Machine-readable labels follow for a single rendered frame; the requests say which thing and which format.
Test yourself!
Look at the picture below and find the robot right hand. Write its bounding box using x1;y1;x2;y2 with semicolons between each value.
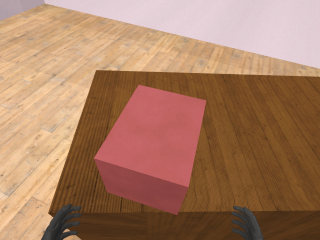
231;206;264;240

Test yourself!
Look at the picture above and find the pedestal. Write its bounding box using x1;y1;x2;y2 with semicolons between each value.
48;70;320;240

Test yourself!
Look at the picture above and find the robot left hand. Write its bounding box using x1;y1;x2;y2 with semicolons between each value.
41;203;82;240

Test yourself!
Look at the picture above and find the carton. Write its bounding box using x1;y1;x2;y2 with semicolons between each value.
94;85;206;215

